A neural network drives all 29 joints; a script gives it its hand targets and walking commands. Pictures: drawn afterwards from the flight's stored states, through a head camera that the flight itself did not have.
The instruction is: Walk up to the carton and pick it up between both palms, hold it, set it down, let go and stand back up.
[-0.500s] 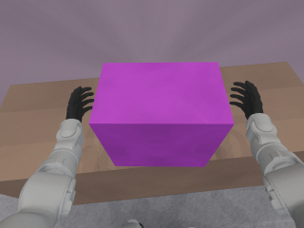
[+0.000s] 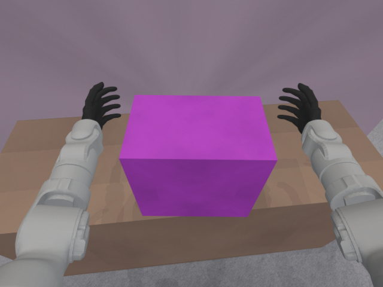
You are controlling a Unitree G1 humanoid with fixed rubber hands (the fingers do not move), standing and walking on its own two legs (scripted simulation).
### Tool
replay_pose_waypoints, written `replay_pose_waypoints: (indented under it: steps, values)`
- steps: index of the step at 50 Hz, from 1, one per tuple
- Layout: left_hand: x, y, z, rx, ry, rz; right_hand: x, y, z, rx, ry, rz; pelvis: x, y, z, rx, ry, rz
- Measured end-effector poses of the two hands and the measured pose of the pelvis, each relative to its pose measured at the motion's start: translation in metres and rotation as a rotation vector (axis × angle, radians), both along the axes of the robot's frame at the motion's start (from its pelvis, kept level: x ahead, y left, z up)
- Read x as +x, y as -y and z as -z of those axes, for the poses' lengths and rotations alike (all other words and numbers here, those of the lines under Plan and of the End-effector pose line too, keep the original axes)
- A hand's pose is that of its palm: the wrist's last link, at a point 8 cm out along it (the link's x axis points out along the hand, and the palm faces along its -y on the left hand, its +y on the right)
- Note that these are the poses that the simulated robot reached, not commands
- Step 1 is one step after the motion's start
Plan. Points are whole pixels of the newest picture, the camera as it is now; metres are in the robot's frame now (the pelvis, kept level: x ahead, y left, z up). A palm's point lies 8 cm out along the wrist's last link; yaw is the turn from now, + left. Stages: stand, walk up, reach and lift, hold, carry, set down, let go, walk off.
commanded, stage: set down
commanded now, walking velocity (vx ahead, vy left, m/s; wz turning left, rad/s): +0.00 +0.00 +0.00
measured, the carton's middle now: (196, 161) +0.41 +0.04 -0.03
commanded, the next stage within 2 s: none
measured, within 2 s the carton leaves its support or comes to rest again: neither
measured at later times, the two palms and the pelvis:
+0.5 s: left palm (69, 91) +0.40 +0.28 +0.19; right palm (333, 98) +0.42 -0.22 +0.19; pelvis +0.02 +0.01 +0.01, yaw +0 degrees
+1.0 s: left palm (79, 150) +0.33 +0.27 +0.11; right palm (323, 159) +0.35 -0.22 +0.09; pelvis +0.02 +0.02 +0.01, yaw +0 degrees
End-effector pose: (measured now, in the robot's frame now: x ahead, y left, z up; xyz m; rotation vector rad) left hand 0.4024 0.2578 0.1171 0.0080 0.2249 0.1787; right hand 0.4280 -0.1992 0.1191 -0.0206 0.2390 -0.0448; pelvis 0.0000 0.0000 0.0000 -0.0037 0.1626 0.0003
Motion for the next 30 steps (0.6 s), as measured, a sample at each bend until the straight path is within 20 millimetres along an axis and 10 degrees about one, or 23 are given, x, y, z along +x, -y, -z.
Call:
replay_pose_waypoints:
  steps: [22, 30]
  values:
    - [-0.001, -0.017, -0.076, 0.006, -0.021, 0.006, 0.001, 0.018, -0.065, 0.04, 0.013, -0.007, 0.018, -0.006, -0.009, -0.006, 0.095, -0.001]
    - [-0.015, -0.021, -0.059, -0.003, -0.044, -0.005, -0.019, 0.019, -0.051, 0.033, -0.022, -0.011, 0.021, -0.007, -0.01, -0.004, 0.139, -0.006]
